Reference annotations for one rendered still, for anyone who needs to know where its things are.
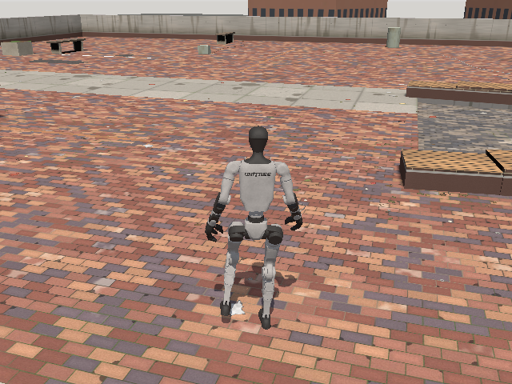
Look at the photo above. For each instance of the robot left forearm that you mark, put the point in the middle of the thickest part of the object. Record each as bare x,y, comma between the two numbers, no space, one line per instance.
216,212

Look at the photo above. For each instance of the robot left foot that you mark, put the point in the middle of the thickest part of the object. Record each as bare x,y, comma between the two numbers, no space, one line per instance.
225,309

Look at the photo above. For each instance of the right robot upper arm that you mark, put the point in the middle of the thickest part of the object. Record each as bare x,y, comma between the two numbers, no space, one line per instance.
286,181

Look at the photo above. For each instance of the left robot upper arm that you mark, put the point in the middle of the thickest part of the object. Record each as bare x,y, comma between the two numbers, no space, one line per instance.
227,181

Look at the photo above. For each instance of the left robot hand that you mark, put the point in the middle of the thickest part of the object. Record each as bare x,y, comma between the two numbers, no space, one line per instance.
210,229

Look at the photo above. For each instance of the robot right forearm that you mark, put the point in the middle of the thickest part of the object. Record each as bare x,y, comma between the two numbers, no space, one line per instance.
294,209

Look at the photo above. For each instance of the robot head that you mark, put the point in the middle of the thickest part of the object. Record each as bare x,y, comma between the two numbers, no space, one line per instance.
258,137

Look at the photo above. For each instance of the right robot hand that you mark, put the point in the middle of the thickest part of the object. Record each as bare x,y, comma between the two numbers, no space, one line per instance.
297,226

